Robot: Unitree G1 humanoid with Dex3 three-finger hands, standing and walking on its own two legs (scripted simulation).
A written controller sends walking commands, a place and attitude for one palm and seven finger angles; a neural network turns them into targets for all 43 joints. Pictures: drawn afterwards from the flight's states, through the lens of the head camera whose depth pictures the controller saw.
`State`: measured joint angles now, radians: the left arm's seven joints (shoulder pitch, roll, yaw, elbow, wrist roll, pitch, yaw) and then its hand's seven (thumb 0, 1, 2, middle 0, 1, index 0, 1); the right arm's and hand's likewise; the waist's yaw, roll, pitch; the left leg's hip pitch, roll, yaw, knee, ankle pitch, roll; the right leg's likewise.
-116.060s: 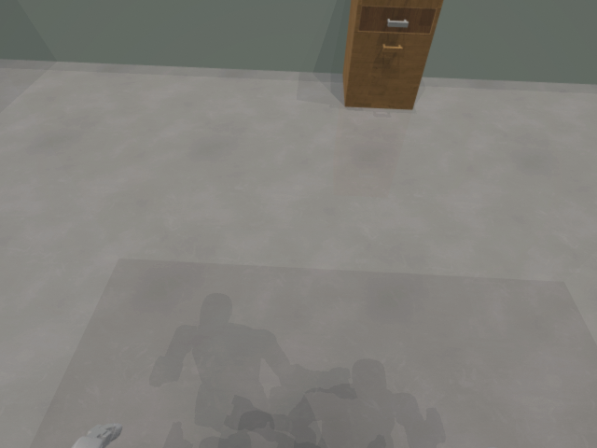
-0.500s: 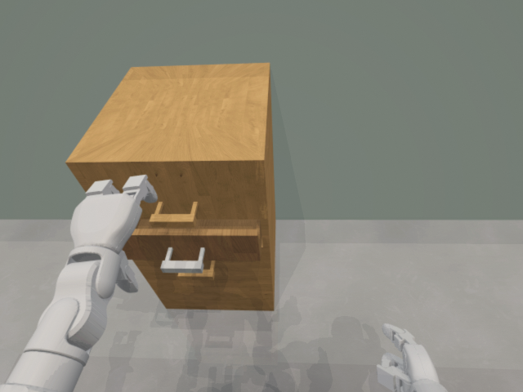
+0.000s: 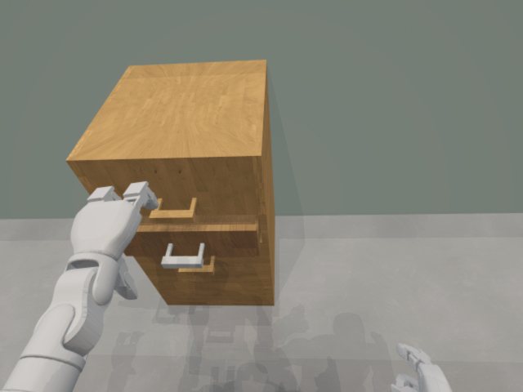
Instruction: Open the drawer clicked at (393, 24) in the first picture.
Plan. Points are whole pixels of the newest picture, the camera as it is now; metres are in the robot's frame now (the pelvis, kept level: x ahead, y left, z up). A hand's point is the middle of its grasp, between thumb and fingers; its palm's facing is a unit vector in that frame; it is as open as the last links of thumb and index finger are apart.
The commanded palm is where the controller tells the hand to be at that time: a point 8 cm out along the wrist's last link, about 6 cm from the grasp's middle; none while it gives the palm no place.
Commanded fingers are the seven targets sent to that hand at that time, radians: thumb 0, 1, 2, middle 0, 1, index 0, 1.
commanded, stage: move the hooked fingers above the handle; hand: left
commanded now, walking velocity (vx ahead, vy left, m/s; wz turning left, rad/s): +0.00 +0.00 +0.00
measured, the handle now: (184, 254) +0.47 +0.28 -0.24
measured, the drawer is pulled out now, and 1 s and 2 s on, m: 0.05 0.05 0.04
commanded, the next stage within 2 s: none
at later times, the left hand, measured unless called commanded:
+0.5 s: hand (155, 252) +0.35 +0.25 -0.02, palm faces -0.11 -0.05 -0.99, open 13.8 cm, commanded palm +0.33 +0.25 +0.04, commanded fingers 0.00 -0.50 0.30 -0.30 -1.20 -0.30 -1.20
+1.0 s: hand (167, 262) +0.37 +0.26 -0.10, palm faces -0.08 -0.07 -0.99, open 13.8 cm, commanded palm +0.37 +0.26 -0.05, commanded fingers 0.00 -0.50 0.30 -0.30 -1.20 -0.30 -1.20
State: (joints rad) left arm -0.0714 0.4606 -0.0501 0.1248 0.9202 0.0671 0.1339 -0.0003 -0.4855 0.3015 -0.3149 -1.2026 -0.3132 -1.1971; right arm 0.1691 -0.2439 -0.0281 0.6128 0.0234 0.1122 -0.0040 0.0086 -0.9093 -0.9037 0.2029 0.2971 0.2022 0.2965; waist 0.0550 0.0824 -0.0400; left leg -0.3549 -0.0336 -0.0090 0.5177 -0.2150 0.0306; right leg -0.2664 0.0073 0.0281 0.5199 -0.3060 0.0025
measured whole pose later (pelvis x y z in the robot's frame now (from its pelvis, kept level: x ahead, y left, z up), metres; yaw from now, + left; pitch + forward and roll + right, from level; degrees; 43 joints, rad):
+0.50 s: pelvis +0.01 -0.02 -0.02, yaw +0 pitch +12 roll +0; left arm -0.23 0.46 0.00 0.54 1.02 -0.08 0.24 0.00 -0.48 0.30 -0.31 -1.20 -0.31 -1.20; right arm 0.21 -0.25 -0.06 0.65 0.00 0.10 -0.03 0.01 -0.91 -0.90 0.20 0.30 0.20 0.30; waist 0.02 0.05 -0.10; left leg -0.61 0.00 -0.02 0.72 -0.31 0.00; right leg -0.52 0.04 0.01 0.72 -0.40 -0.03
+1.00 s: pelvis +0.01 +0.00 -0.06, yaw -1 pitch +21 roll -3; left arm -0.32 0.44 0.03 0.73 1.13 -0.20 0.43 0.00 -0.48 0.30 -0.32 -1.20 -0.32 -1.20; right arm 0.22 -0.24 -0.08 0.67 -0.05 0.10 -0.03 0.00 -0.91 -0.90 0.21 0.30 0.20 0.30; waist -0.02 0.03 -0.18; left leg -0.95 -0.01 -0.03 1.02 -0.43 0.03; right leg -0.83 0.05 0.00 0.97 -0.51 0.00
